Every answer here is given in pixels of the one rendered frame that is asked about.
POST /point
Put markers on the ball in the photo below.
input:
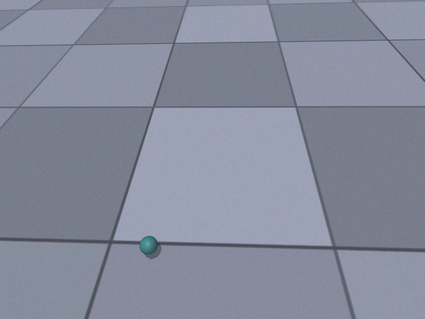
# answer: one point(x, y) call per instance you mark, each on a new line
point(148, 245)

